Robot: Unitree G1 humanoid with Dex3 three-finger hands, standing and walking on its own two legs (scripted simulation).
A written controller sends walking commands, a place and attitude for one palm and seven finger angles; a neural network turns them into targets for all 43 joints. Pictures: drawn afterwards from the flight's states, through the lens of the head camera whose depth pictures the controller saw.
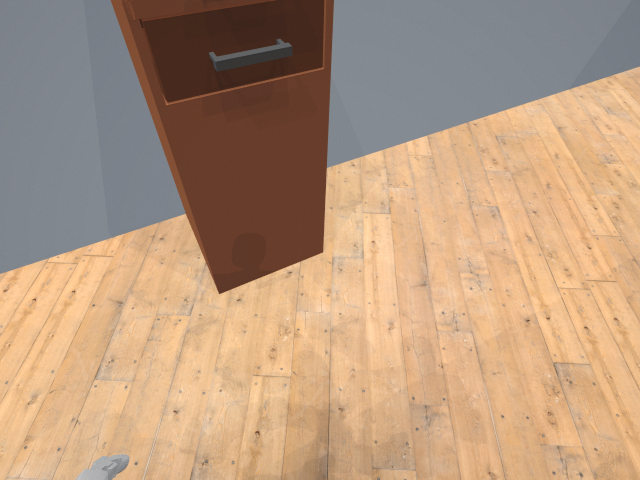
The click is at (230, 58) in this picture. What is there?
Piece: drawer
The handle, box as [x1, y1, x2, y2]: [209, 39, 292, 71]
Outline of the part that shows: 291,45 288,43 284,43 280,39 276,39 276,45 221,56 216,56 213,52 209,52 209,56 213,61 214,67 217,71 292,55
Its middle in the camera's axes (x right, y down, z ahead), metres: -0.15 -0.40 +0.84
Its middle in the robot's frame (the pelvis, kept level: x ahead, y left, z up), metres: +0.91 +0.20 +0.09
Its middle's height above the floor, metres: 0.86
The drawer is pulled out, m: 0.00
